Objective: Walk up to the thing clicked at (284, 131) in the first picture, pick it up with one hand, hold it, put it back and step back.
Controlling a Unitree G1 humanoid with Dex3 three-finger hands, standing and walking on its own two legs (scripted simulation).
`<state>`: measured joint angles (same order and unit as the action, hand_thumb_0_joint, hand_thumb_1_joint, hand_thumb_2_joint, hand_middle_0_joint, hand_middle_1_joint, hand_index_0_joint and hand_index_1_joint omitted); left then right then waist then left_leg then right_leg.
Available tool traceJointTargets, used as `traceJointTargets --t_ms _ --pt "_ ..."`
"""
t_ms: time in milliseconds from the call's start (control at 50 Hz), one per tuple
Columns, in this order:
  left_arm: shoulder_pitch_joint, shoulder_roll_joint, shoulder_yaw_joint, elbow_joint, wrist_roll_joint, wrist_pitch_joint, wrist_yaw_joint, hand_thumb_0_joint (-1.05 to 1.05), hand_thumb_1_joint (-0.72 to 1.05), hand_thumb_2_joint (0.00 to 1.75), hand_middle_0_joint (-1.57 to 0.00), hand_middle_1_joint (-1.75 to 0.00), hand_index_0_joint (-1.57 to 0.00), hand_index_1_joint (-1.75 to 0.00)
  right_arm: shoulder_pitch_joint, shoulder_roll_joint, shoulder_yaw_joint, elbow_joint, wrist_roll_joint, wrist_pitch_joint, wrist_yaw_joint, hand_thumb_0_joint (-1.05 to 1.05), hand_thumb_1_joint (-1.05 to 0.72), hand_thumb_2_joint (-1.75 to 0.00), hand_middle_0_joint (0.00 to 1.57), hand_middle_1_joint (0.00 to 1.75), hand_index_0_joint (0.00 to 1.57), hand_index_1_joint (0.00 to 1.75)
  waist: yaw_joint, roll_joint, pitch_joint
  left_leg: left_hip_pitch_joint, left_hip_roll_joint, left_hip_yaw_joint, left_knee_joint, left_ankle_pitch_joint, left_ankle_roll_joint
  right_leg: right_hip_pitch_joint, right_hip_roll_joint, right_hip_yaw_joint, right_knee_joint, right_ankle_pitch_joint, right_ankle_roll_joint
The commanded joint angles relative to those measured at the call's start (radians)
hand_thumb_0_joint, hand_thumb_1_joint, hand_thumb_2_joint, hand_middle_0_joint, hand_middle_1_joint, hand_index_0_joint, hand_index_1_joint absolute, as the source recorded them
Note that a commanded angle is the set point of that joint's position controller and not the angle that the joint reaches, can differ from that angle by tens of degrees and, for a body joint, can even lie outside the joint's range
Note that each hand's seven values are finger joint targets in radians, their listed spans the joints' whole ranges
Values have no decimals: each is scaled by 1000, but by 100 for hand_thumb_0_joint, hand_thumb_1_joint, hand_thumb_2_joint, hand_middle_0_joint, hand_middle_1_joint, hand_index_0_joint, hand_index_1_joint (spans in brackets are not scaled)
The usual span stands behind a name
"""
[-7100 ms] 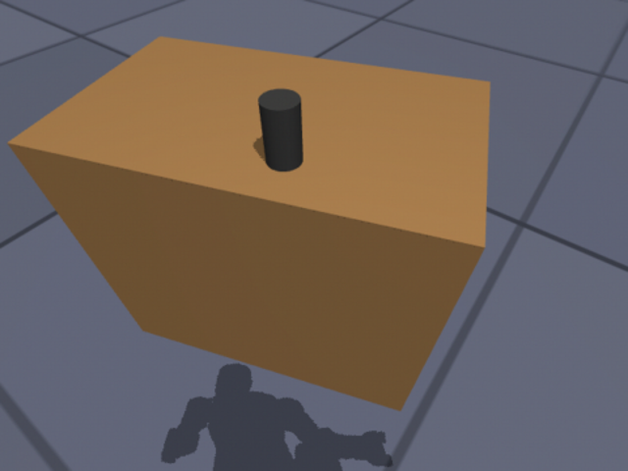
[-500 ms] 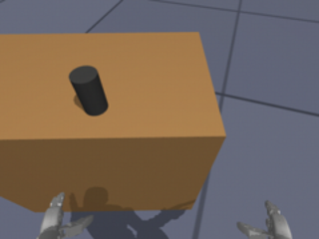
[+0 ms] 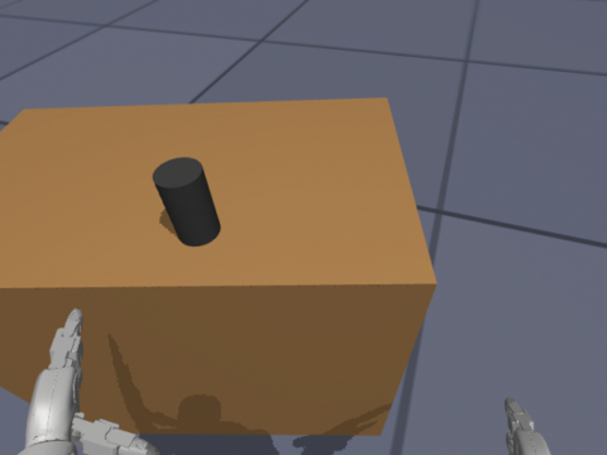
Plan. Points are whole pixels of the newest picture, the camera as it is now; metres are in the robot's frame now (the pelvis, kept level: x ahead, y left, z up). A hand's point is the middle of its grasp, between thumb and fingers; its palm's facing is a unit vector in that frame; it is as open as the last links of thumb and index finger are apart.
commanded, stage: rise first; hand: left
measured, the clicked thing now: (189, 203) +0.46 +0.23 +0.09
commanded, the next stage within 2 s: go down in 1.26 s
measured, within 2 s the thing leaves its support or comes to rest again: neither
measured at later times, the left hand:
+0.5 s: hand (60, 378) +0.17 +0.26 +0.13, palm faces +0.38 -0.82 -0.44, open 17.5 cm
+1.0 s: hand (32, 351) +0.17 +0.26 +0.19, palm faces +0.42 -0.79 -0.45, open 17.6 cm
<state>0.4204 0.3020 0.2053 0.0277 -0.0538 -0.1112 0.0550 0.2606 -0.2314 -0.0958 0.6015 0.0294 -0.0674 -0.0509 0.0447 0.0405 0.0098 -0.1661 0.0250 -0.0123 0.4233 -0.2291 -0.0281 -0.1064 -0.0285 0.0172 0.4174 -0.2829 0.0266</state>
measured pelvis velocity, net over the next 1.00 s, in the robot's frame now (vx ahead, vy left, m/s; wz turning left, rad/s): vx -0.02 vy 0.00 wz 0.02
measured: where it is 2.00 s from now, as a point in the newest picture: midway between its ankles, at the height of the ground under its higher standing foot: outside the picture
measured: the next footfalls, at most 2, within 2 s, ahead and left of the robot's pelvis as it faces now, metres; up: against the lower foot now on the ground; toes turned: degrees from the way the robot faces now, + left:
none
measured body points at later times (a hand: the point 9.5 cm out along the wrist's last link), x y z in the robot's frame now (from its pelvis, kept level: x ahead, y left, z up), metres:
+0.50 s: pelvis -0.02 +0.00 +0.00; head -0.02 -0.03 +0.45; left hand +0.14 +0.30 +0.16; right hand +0.15 -0.26 -0.09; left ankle +0.00 +0.14 -0.74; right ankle -0.04 -0.14 -0.74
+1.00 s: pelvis -0.02 +0.00 +0.00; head -0.02 -0.02 +0.45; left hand +0.14 +0.30 +0.21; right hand +0.15 -0.26 -0.08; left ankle +0.00 +0.14 -0.74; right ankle -0.04 -0.14 -0.74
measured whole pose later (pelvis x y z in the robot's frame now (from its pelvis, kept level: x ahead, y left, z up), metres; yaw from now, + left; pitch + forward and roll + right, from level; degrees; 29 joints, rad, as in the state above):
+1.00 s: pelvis -0.02 +0.00 +0.00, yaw +1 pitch -4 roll +0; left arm 0.42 0.37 0.40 -0.35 -0.06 -0.34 0.02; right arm 0.28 -0.22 -0.16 0.59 0.03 -0.14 -0.03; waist 0.07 0.05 0.05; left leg -0.16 0.02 -0.03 0.43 -0.21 -0.03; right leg -0.10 -0.03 0.00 0.44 -0.27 0.03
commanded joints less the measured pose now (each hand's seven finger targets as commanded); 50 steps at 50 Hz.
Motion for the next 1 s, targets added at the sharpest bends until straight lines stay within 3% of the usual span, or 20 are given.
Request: traceJointTargets --t_ms 0,40,60,80,140,180,260,280,300,340,360,400,500,620,680,700,720,820,880,980 --pt "-56 213 147 -287 -5 -80 5 0 -53 0 -4 -4 -5 -3 -113 -160 -77 -180 -6 -51 -4 0 52 -1 5 5 5 5 6 -20 -65 63 -20 57 -45 224 31 -27 34 -71 -59 237 -27" --pt "-26 188 140 -316 -5 -98 -3 0 -53 0 -4 -4 -5 -3 -87 -104 -44 -117 -8 -51 4 0 52 -1 5 5 5 5 15 -8 -35 55 -24 59 -48 203 32 -40 32 -71 -63 212 -29" --pt "-41 229 177 -367 -5 -110 2 0 -53 0 -4 -4 -5 -3 -121 -167 -92 -168 -10 -59 -3 0 52 -1 5 5 5 5 15 -22 -76 73 -25 57 -42 217 33 -21 29 -70 -59 225 -26" --pt "-12 215 168 -347 -3 -112 0 0 -54 0 -5 -4 -5 -4 -102 -169 -101 -140 -11 -60 -6 0 51 -1 5 5 5 5 8 -28 -62 72 -27 59 -36 222 35 -27 27 -68 -56 236 -24" --pt "3 194 163 -382 -2 -131 -8 0 -55 0 -5 -5 -5 -4 -98 -110 -64 -133 -8 -61 2 0 51 -2 5 5 5 5 19 -19 -56 72 -27 56 -37 235 35 -23 28 -72 -50 246 -26" --pt "-8 215 189 -415 -2 -143 -9 0 -55 0 -5 -5 -5 -4 -102 -151 -98 -171 -11 -64 -2 0 51 -2 5 5 5 5 10 -37 -79 88 -26 55 -40 238 36 -19 26 -71 -52 255 -22" --pt "-20 220 213 -431 -5 -163 -14 0 -56 0 -5 -5 -6 -4 -65 -77 -53 -107 -6 -62 6 0 50 -2 5 5 5 5 20 -4 -25 60 -33 56 -49 186 36 -47 21 -71 -63 202 -23" --pt "-37 246 233 -442 -7 -169 -12 0 -56 0 -5 -4 -5 -4 -91 -141 -98 -148 -6 -69 1 0 51 -2 5 5 5 5 10 -18 -32 62 -32 55 -54 164 36 -48 23 -70 -68 178 -23" --pt "-29 215 212 -454 -6 -175 -17 0 -55 0 -5 -4 -5 -4 -89 -107 -72 -162 -6 -72 5 0 51 -2 5 5 5 5 13 -26 -37 64 -31 52 -55 158 37 -49 24 -72 -68 172 -24" --pt "-39 253 253 -478 -11 -188 -15 0 -55 0 -5 -4 -5 -3 -70 -135 -95 -153 -7 -78 3 0 51 -2 5 5 5 5 10 -11 -28 57 -35 55 -53 137 39 -47 21 -70 -75 154 -23" --pt "-28 230 228 -479 -9 -193 -19 0 -54 0 -5 -4 -5 -3 -63 -90 -63 -122 -5 -79 8 0 51 -2 5 5 5 5 16 6 -10 54 -38 56 -56 134 39 -59 18 -68 -73 152 -23" --pt "-41 255 257 -493 -10 -201 -17 0 -55 0 -5 -4 -5 -4 -80 -153 -122 -129 -6 -87 2 0 51 -2 5 5 5 5 7 -2 -15 60 -38 56 -55 124 38 -70 18 -64 -76 142 -22" --pt "-35 233 246 -525 -10 -226 -21 0 -56 0 -5 -5 -5 -4 -100 -110 -83 -174 0 -104 12 0 51 -2 5 5 5 5 17 -7 -38 68 -29 44 -58 145 37 -45 26 -75 -64 157 -28" --pt "-48 263 292 -535 -14 -247 -18 0 -55 1 -4 -4 -4 -4 -83 -135 -117 -153 0 -110 8 0 52 -3 5 5 5 5 21 -17 -35 62 -37 48 -55 136 39 -53 19 -70 -66 150 -22" --pt "-51 253 284 -540 -13 -257 -20 0 -56 2 -5 -5 -5 -5 -80 -98 -81 -156 0 -114 16 0 52 -3 5 5 5 5 27 -2 -25 55 -32 45 -60 129 37 -45 24 -75 -64 138 -25" --pt "-60 264 298 -538 -15 -261 -19 0 -57 2 -5 -4 -4 -5 -82 -145 -123 -171 1 -117 11 0 51 -3 5 5 5 5 15 -4 -30 58 -31 44 -63 118 35 -49 28 -75 -62 129 -27" --pt "-70 256 289 -559 -14 -264 -19 0 -57 2 -5 -5 -4 -5 -69 -118 -102 -158 0 -116 14 0 51 -3 5 5 5 5 21 -4 -36 59 -29 42 -62 127 35 -46 28 -78 -63 135 -28" --pt "-83 269 308 -560 -18 -272 -20 0 -58 3 -5 -5 -5 -5 -71 -148 -132 -156 2 -125 13 0 51 -4 5 5 5 5 12 12 -20 59 -31 45 -65 110 33 -57 29 -74 -65 123 -28" --pt "-66 264 313 -562 -15 -278 -21 0 -59 5 -5 -5 -5 -6 -59 -102 -98 -155 4 -126 18 0 50 -5 5 5 5 5 27 13 -28 60 -33 45 -61 138 34 -46 26 -74 -60 149 -27" --pt "-99 272 328 -582 -19 -287 -22 0 -59 5 -5 -5 -4 -6 -65 -108 -107 -170 5 -130 18 0 50 -5 5 5 5 5 27 10 -37 64 -33 44 -54 161 33 -38 27 -74 -53 171 -27"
